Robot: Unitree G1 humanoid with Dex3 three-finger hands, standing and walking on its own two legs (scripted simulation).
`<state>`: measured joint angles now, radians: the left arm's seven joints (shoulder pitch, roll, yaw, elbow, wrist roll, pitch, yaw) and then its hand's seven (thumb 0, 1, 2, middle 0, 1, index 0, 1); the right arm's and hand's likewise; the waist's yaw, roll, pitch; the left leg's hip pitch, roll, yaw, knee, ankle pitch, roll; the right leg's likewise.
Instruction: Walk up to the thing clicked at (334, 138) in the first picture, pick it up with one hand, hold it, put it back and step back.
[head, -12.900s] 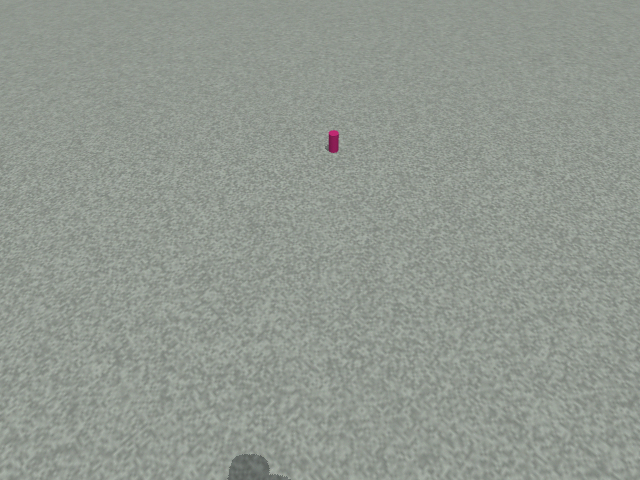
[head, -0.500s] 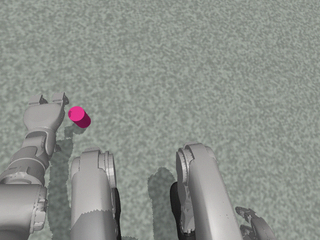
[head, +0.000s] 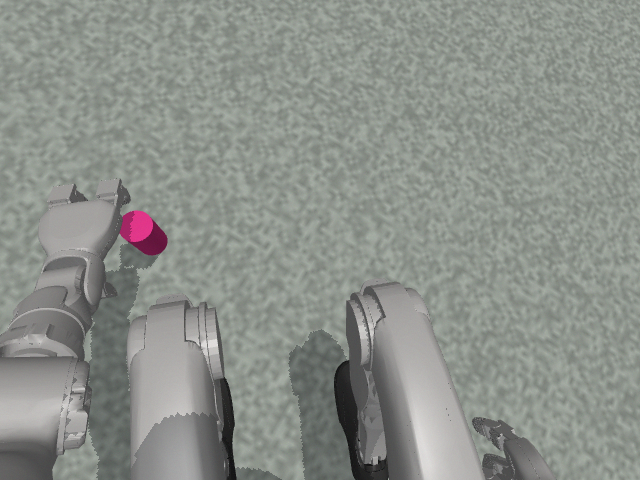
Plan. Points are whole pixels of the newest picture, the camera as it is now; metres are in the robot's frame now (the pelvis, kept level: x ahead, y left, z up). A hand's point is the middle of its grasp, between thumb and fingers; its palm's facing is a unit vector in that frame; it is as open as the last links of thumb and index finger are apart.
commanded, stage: rise first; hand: left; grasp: from above
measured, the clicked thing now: (144, 234) +0.45 +0.25 -0.29
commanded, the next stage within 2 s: approach in 1.58 s
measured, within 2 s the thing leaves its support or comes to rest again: neither
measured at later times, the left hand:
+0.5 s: hand (102, 249) +0.41 +0.28 -0.19, palm faces -0.45 -0.09 -0.89, open 13.8 cm
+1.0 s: hand (101, 247) +0.41 +0.28 -0.18, palm faces -0.45 -0.09 -0.89, open 13.6 cm
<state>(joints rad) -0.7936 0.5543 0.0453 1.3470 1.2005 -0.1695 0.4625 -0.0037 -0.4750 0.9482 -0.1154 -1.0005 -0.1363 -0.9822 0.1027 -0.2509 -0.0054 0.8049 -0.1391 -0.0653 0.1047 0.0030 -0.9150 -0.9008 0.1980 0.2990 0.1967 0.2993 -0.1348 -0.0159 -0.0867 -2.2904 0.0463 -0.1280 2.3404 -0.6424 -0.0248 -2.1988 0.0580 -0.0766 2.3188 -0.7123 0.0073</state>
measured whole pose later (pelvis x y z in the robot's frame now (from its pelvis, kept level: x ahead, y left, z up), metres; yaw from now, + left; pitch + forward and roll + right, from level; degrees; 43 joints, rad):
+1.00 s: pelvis +0.00 +0.00 -0.01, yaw -1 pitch +33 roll -6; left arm -0.82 0.58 0.05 1.37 1.20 -0.17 0.45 0.00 -0.45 0.94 -0.18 -0.92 -0.18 -0.92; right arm 0.11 -0.26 0.02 0.80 -0.15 -0.08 0.13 0.00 -0.91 -0.90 0.20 0.30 0.20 0.30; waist -0.15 -0.01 -0.08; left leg -2.31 0.04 -0.14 2.36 -0.64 -0.03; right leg -2.21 0.06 -0.09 2.33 -0.71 0.01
